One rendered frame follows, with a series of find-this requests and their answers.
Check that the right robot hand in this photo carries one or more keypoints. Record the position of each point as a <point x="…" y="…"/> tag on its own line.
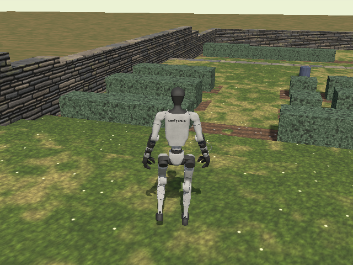
<point x="204" y="159"/>

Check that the right robot forearm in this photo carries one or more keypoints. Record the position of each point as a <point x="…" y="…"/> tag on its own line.
<point x="203" y="147"/>

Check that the robot left shin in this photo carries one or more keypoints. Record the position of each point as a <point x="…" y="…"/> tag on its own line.
<point x="160" y="195"/>

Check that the left robot forearm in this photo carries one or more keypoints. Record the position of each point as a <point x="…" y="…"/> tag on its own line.
<point x="149" y="148"/>

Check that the left robot hand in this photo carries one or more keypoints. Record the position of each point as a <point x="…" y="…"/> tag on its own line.
<point x="145" y="161"/>

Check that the humanoid robot torso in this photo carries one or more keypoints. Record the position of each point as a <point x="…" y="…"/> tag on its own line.
<point x="176" y="133"/>

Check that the robot left upper arm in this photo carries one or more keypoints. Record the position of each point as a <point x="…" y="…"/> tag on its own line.
<point x="157" y="125"/>

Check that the robot right upper arm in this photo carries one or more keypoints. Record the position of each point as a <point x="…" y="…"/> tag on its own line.
<point x="197" y="126"/>

